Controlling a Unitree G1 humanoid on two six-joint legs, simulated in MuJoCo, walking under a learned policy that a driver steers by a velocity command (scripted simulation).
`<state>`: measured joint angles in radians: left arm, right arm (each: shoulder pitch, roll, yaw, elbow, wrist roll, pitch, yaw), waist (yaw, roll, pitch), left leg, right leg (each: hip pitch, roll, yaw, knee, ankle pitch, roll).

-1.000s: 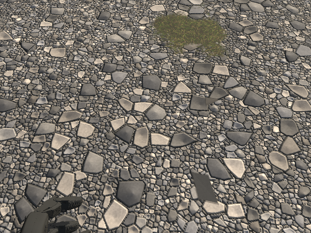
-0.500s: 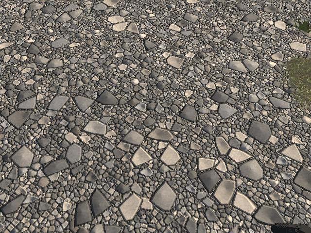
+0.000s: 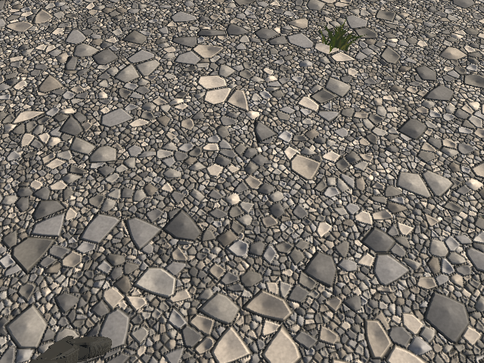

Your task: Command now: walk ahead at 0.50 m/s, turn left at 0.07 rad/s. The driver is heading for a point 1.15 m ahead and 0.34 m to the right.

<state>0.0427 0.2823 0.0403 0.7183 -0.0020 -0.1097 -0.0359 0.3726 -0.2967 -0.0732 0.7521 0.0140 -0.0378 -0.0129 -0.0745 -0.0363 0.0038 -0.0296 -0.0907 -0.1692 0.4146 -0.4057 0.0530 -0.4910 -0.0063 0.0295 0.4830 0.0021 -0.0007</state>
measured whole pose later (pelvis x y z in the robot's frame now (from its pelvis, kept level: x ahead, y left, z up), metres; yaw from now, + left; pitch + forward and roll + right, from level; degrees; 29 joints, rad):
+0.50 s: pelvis +0.28 -0.02 +0.00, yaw -13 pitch +2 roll +0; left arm 0.44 0.29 0.06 0.82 -0.03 -0.03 0.02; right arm 0.01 -0.26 -0.04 0.63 0.00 -0.12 0.02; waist 0.11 0.02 0.00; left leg -0.43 -0.02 -0.08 0.42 -0.04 -0.01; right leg -0.05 0.10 0.23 0.43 -0.41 -0.05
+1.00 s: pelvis +0.52 -0.12 -0.01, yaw -31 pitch +2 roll +3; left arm 0.06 0.29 0.05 0.59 -0.02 -0.02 -0.06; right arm 0.34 -0.32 -0.08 0.84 0.03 -0.06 -0.01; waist -0.08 -0.03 0.05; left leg 0.09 0.04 0.23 0.36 -0.44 -0.05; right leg -0.54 -0.03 -0.04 0.60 -0.12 -0.09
